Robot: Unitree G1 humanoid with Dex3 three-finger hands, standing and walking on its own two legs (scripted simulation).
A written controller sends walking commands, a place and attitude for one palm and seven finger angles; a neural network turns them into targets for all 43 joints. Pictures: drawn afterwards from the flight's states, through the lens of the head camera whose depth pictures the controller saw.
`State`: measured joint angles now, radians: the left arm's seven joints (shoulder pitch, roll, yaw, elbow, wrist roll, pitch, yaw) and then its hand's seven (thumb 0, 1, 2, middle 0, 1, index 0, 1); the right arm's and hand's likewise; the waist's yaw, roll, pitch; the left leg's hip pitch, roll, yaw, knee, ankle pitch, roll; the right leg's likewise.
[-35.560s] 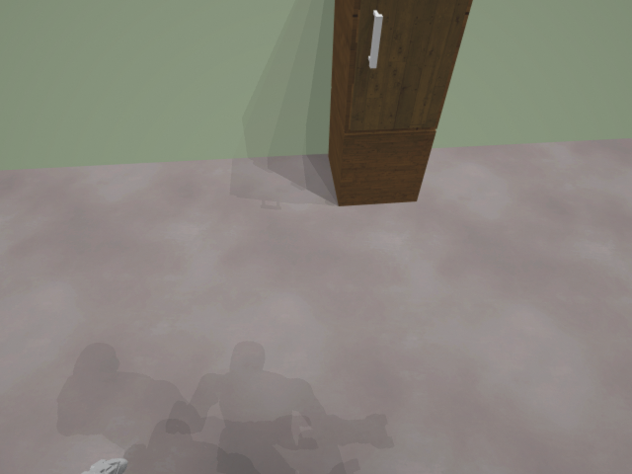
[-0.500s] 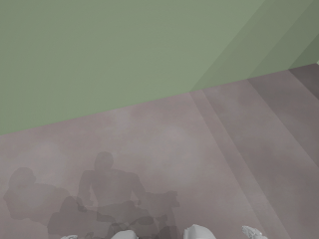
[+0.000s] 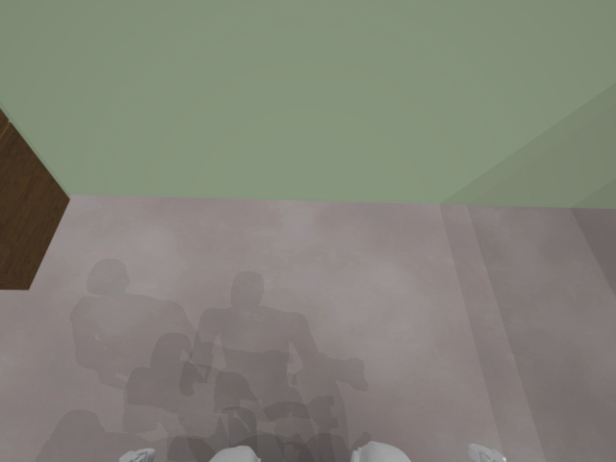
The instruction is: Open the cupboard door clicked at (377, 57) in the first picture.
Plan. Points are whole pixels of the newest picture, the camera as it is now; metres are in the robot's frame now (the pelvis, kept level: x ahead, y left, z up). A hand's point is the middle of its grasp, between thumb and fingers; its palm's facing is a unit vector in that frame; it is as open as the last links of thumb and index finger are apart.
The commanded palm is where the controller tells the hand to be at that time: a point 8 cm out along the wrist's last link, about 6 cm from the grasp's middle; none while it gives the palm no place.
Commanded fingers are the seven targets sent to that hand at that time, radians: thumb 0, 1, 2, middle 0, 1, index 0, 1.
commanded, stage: turn to face it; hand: left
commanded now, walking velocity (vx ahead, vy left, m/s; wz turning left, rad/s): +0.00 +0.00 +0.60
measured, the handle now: out of the picture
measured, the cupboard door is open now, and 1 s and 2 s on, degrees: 55 55 55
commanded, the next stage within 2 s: take the last steps up to it in 1.56 s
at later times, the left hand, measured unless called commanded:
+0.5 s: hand out of the picture +0.02 +0.15 -0.15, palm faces +0.31 -0.92 -0.23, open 7.4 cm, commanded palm none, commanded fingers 0.00 0.90 0.90 -0.20 -0.30 -0.20 -0.30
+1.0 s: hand out of the picture +0.03 +0.18 -0.14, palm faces +0.55 -0.78 -0.30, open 7.4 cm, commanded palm none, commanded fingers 0.00 0.90 0.90 -0.20 -0.30 -0.20 -0.30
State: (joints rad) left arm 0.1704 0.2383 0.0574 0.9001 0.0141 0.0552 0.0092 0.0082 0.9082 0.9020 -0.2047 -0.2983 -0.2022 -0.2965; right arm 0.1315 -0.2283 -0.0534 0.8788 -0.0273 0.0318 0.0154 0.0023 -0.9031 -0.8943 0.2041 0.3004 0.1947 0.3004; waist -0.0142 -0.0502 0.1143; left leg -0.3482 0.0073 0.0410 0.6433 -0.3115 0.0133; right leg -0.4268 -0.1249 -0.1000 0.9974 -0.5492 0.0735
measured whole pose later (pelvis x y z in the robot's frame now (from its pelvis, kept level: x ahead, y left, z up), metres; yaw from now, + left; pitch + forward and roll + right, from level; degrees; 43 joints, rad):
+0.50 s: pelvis +0.01 -0.05 +0.02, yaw +18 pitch +1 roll +2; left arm 0.22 0.20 0.04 0.89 0.02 0.00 0.01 0.01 0.91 0.90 -0.20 -0.30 -0.20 -0.30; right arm 0.09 -0.24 -0.07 0.91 -0.01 0.08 0.03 0.00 -0.91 -0.89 0.20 0.30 0.19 0.30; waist 0.00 -0.04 0.12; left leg -0.38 0.01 0.08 0.80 -0.46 -0.06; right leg -0.22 -0.13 -0.22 0.54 -0.32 0.00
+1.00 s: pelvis +0.05 -0.07 +0.01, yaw +36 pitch +2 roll +0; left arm 0.12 0.23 0.05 0.86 0.02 0.00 0.01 0.01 0.91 0.90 -0.20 -0.30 -0.20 -0.30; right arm 0.18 -0.25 -0.08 0.93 -0.02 0.07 0.00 0.00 -0.90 -0.89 0.21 0.30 0.20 0.30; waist -0.03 0.04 0.09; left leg -0.43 -0.03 -0.10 0.89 -0.49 -0.04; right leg -0.29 -0.05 -0.07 0.60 -0.33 0.01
